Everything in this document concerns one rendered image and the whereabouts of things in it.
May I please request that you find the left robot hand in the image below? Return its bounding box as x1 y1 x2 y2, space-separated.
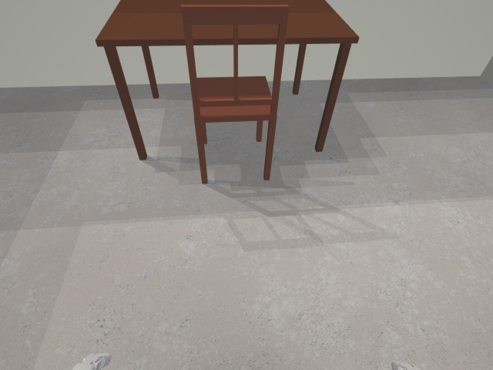
71 353 112 370

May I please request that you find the chair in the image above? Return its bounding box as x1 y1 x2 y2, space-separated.
181 5 289 184

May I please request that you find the table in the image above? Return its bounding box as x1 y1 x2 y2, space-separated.
96 0 360 160

